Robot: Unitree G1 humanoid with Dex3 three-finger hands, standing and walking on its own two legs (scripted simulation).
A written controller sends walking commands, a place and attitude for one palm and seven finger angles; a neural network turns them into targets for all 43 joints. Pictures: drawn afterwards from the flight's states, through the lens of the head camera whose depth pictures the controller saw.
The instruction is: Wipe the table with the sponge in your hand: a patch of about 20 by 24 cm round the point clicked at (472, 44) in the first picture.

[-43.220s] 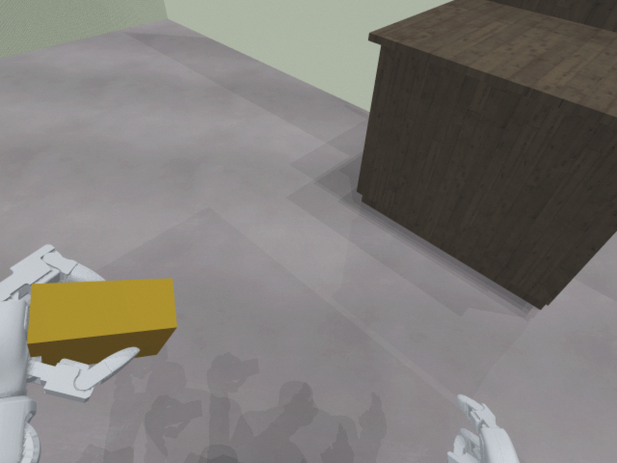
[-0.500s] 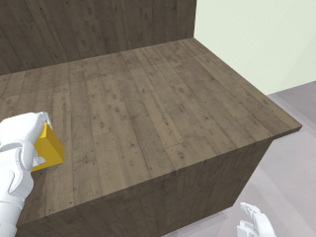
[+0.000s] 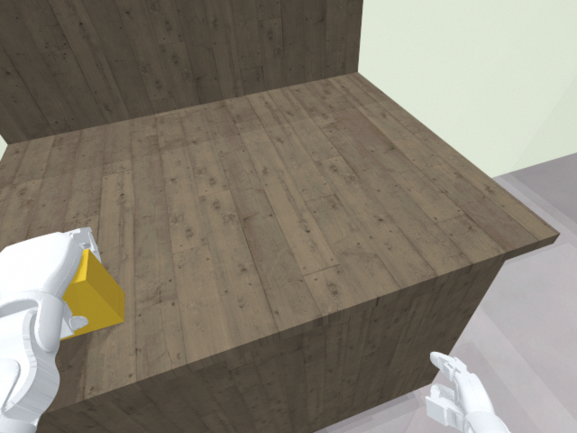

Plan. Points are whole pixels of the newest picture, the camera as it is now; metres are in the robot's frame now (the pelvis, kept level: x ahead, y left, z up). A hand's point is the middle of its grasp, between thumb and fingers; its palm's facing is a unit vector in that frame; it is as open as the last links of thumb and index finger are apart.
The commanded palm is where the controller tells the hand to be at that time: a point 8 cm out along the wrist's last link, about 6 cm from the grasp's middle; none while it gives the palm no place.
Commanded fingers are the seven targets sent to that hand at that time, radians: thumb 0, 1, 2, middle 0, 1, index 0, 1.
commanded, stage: wipe back along the first lane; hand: left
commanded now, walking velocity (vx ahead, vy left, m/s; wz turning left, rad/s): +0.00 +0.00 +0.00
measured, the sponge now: (74, 305) +0.24 +0.34 +0.08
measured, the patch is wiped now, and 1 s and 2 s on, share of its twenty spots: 1.00 1.00 1.00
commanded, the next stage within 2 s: lift the sponge slowly off the table in 0.12 s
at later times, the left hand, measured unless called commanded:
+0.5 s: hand (66, 305) +0.22 +0.31 +0.11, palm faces +0.05 -0.05 -1.00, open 9.6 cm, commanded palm +0.18 +0.31 +0.17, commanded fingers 0.00 0.10 1.30 -1.20 -1.60 -1.20 -1.60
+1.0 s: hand (51, 316) +0.19 +0.31 +0.13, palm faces +0.07 -0.07 -1.00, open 9.6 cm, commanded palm +0.17 +0.30 +0.21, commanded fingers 0.00 0.10 1.30 -1.20 -1.60 -1.20 -1.60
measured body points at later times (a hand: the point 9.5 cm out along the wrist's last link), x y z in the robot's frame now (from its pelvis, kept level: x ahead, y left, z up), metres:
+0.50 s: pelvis -0.01 -0.01 +0.00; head -0.03 -0.04 +0.45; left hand +0.21 +0.31 +0.17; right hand +0.23 -0.21 -0.08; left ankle +0.04 +0.08 -0.73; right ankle -0.05 -0.11 -0.73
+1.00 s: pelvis -0.02 -0.02 +0.00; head -0.05 -0.05 +0.45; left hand +0.18 +0.31 +0.18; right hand +0.23 -0.21 -0.07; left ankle +0.04 +0.08 -0.73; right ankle -0.05 -0.11 -0.73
